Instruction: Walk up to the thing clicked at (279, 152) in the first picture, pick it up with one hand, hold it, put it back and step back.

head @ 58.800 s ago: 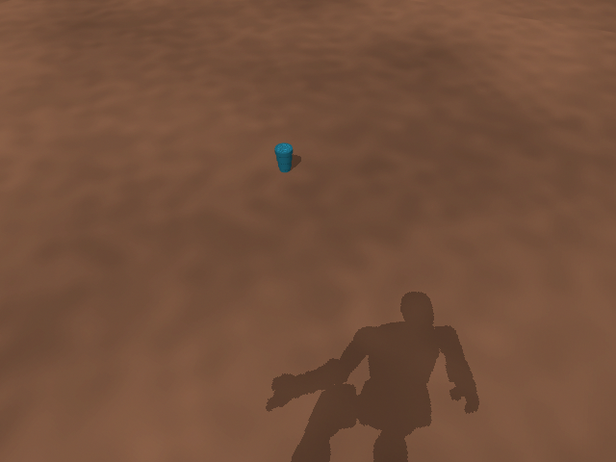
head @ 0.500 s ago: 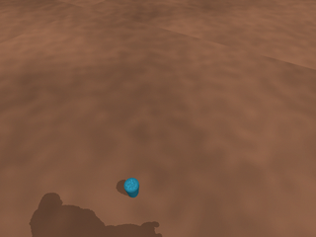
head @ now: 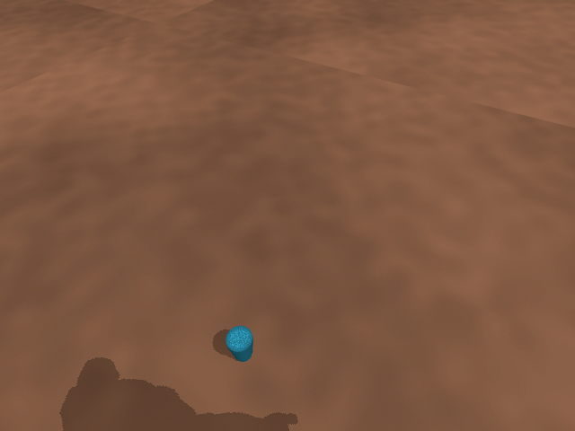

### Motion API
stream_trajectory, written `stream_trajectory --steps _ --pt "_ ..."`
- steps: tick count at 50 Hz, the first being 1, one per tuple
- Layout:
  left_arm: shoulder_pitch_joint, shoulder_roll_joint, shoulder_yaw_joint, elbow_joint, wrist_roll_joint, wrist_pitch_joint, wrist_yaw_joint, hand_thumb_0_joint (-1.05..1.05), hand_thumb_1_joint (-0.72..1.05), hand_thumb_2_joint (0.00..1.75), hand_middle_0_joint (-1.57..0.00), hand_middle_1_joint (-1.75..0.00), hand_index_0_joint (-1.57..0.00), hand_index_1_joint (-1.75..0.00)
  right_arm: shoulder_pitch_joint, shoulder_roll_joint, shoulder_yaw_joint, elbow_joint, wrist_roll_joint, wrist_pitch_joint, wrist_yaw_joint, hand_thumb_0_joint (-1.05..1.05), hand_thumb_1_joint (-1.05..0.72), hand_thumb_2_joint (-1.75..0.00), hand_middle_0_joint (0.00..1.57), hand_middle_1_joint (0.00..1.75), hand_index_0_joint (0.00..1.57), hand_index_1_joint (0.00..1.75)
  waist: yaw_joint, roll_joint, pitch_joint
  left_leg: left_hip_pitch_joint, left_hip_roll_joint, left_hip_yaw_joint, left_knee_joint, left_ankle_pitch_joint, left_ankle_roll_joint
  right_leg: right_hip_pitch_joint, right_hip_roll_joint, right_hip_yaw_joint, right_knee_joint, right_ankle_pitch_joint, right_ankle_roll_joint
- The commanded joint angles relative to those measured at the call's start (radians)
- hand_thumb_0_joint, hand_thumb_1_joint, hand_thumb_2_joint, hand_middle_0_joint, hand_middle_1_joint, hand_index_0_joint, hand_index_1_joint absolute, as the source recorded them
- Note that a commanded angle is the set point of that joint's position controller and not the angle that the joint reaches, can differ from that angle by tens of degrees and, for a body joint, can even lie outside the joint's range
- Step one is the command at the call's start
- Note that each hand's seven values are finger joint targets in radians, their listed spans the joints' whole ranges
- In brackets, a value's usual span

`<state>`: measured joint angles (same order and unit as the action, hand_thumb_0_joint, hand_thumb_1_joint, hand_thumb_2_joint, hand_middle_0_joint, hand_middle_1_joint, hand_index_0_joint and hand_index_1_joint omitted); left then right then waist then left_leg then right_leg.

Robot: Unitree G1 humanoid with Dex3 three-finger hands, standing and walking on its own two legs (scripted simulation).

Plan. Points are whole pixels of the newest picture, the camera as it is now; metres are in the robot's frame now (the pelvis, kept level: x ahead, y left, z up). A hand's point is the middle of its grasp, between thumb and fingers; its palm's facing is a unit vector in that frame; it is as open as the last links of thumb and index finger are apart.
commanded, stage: stand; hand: left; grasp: from above
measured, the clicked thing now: (241, 346) +0.51 +0.19 -0.71
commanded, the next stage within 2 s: step back in 1.44 s
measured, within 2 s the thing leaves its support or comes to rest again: neither
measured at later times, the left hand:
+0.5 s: hand out of the picture +0.09 +0.23 -0.15, palm faces +0.02 -0.94 -0.33, open 7.4 cm
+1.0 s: hand out of the picture +0.09 +0.24 -0.15, palm faces +0.00 -0.94 -0.34, open 7.4 cm
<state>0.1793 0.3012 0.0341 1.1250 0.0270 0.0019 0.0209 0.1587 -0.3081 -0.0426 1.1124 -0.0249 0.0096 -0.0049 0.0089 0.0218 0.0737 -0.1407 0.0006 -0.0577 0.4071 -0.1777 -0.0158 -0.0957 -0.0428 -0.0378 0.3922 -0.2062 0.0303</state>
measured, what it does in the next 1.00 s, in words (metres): stands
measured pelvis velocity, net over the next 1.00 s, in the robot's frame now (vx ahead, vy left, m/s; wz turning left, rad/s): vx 0.02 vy -0.01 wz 0.00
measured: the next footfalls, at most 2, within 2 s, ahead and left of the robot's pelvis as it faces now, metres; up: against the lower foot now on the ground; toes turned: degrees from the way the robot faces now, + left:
left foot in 1.72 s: +0.00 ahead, +0.13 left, +0.00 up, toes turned +0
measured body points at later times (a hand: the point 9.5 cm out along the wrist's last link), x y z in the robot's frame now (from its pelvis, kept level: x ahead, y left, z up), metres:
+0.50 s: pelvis +0.02 -0.01 +0.00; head +0.02 -0.01 +0.45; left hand +0.09 +0.28 -0.13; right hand +0.08 -0.30 -0.14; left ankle +0.03 +0.13 -0.74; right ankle +0.01 -0.14 -0.74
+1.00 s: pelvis +0.02 -0.01 +0.00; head +0.03 -0.01 +0.45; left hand +0.09 +0.29 -0.13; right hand +0.09 -0.30 -0.14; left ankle +0.03 +0.13 -0.74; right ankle +0.01 -0.14 -0.74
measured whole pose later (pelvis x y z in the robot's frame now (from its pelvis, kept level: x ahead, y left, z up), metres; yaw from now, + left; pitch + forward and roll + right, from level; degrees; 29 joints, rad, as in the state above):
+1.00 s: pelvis +0.02 -0.01 +0.00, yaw +0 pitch -4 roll +0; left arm 0.12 0.32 0.02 1.13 0.01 -0.01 0.01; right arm 0.11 -0.33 -0.02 1.14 -0.02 0.00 0.00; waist 0.00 0.01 0.07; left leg -0.11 0.01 -0.06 0.34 -0.17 -0.03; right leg -0.07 -0.03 -0.04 0.33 -0.20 0.02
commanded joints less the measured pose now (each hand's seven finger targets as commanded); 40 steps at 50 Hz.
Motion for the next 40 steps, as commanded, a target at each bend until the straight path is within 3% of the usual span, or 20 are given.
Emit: stream_trajectory --steps 1,6,8,10,13,14,19,23,26,28,29,34,36,40 --pt "-0.040 0.202 0.036 -0.054 0.000 -0.017 0.010 0.00 0.90 0.90 -0.20 -0.30 -0.20 -0.30 -0.048 -0.185 -0.025 -0.059 0.003 -0.022 -0.015 0.00 -0.90 -0.90 0.20 0.30 0.20 0.30 0.004 -0.008 0.008 -0.048 0.084 -0.086 -0.105 -0.080 0.039 -0.053 -0.071 0.082 -0.115 -0.101 -0.035" --pt "-0.052 0.208 0.038 -0.049 -0.003 -0.018 0.008 0.00 0.90 0.90 -0.20 -0.30 -0.20 -0.30 -0.042 -0.183 -0.019 -0.054 0.004 -0.025 -0.015 0.00 -0.90 -0.90 0.20 0.30 0.20 0.30 0.001 -0.014 -0.012 -0.043 0.089 -0.083 -0.103 -0.038 0.040 -0.030 -0.079 0.088 -0.109 -0.064 -0.038" --pt "-0.057 0.206 0.037 -0.047 -0.006 -0.021 0.008 0.00 0.90 0.90 -0.20 -0.30 -0.20 -0.30 -0.046 -0.183 -0.016 -0.052 0.005 -0.028 -0.017 0.00 -0.90 -0.90 0.20 0.30 0.20 0.30 0.003 -0.016 -0.035 -0.025 0.094 -0.080 -0.097 0.042 0.040 -0.011 -0.082 0.085 -0.104 -0.003 -0.039" --pt "-0.059 0.204 0.035 -0.046 -0.005 -0.023 0.007 0.00 0.90 0.90 -0.20 -0.30 -0.20 -0.30 -0.048 -0.190 -0.015 -0.050 0.006 -0.028 -0.016 0.00 -0.90 -0.90 0.20 0.30 0.20 0.30 0.001 -0.026 -0.032 -0.013 0.091 -0.076 -0.093 0.047 0.040 -0.020 -0.079 0.085 -0.113 -0.002 -0.038" --pt "-0.071 0.212 0.037 -0.046 -0.007 -0.026 0.007 0.00 0.90 0.90 -0.20 -0.30 -0.20 -0.30 -0.045 -0.195 -0.012 -0.046 0.007 -0.029 -0.017 0.00 -0.90 -0.90 0.20 0.30 0.20 0.30 -0.002 -0.029 -0.051 0.000 0.095 -0.071 -0.087 0.102 0.038 0.003 -0.085 0.085 -0.111 0.075 -0.034" --pt "-0.078 0.216 0.039 -0.046 -0.007 -0.024 0.007 0.00 0.90 0.90 -0.20 -0.30 -0.20 -0.30 -0.045 -0.187 -0.009 -0.045 0.006 -0.027 -0.017 0.00 -0.90 -0.90 0.20 0.30 0.20 0.30 -0.003 -0.041 -0.035 -0.013 0.095 -0.070 -0.095 0.089 0.036 -0.002 -0.082 0.081 -0.113 0.037 -0.035" --pt "-0.073 0.211 0.037 -0.044 -0.010 -0.025 0.008 0.00 0.90 0.90 -0.20 -0.30 -0.20 -0.30 -0.049 -0.197 -0.009 -0.041 0.008 -0.030 -0.021 0.00 -0.90 -0.90 0.20 0.30 0.20 0.30 0.000 -0.029 -0.090 0.027 0.104 -0.059 -0.076 0.224 0.036 0.049 -0.086 0.071 -0.093 0.204 -0.031" --pt "-0.089 0.205 0.034 -0.043 -0.011 -0.020 0.005 0.00 0.90 0.90 -0.20 -0.30 -0.20 -0.30 -0.063 -0.202 -0.006 -0.037 0.008 -0.029 -0.022 0.00 -0.90 -0.90 0.20 0.30 0.20 0.30 0.002 -0.016 -0.055 0.000 0.105 -0.066 -0.100 0.159 0.030 0.030 -0.082 0.068 -0.110 0.104 -0.033" --pt "-0.092 0.213 0.036 -0.047 -0.009 -0.023 0.004 0.00 0.90 0.90 -0.20 -0.30 -0.20 -0.30 -0.065 -0.209 -0.007 -0.035 0.009 -0.033 -0.021 0.00 -0.90 -0.90 0.20 0.30 0.20 0.30 0.000 -0.011 -0.089 0.036 0.110 -0.060 -0.089 0.223 0.030 0.044 -0.085 0.068 -0.100 0.171 -0.034" --pt "-0.094 0.216 0.035 -0.048 -0.009 -0.023 0.004 0.00 0.90 0.90 -0.20 -0.30 -0.20 -0.30 -0.068 -0.210 -0.007 -0.037 0.009 -0.033 -0.021 0.00 -0.90 -0.90 0.20 0.30 0.20 0.30 -0.003 -0.019 -0.082 0.041 0.110 -0.059 -0.095 0.214 0.030 0.034 -0.085 0.068 -0.104 0.172 -0.033" --pt "-0.102 0.218 0.035 -0.044 -0.011 -0.022 0.004 0.00 0.90 0.90 -0.20 -0.30 -0.20 -0.30 -0.064 -0.202 -0.005 -0.032 0.009 -0.031 -0.020 0.00 -0.90 -0.90 0.20 0.30 0.20 0.30 -0.006 -0.034 -0.055 0.014 0.108 -0.061 -0.107 0.174 0.026 0.023 -0.081 0.067 -0.111 0.117 -0.033" --pt "-0.100 0.216 0.031 -0.048 -0.007 -0.026 0.002 0.00 0.90 0.90 -0.20 -0.30 -0.20 -0.30 -0.090 -0.211 -0.008 -0.037 0.010 -0.030 -0.015 0.00 -0.90 -0.90 0.20 0.30 0.20 0.30 -0.001 -0.022 -0.058 0.013 0.110 -0.062 -0.109 0.150 0.030 0.023 -0.084 0.067 -0.123 0.097 -0.034" --pt "-0.113 0.224 0.032 -0.046 -0.009 -0.025 0.000 0.00 0.90 0.90 -0.20 -0.30 -0.20 -0.30 -0.081 -0.211 -0.006 -0.034 0.009 -0.028 -0.015 0.00 -0.90 -0.90 0.20 0.30 0.20 0.30 -0.008 -0.021 -0.042 -0.010 0.106 -0.062 -0.122 0.092 0.030 0.016 -0.083 0.072 -0.131 0.039 -0.035" --pt "-0.106 0.223 0.030 -0.053 -0.008 -0.028 -0.001 0.00 0.90 0.90 -0.20 -0.30 -0.20 -0.30 -0.097 -0.215 -0.007 -0.038 0.010 -0.033 -0.013 0.00 -0.90 -0.90 0.20 0.30 0.20 0.30 -0.001 -0.011 -0.080 0.025 0.113 -0.063 -0.110 0.172 0.032 0.028 -0.088 0.067 -0.117 0.120 -0.039"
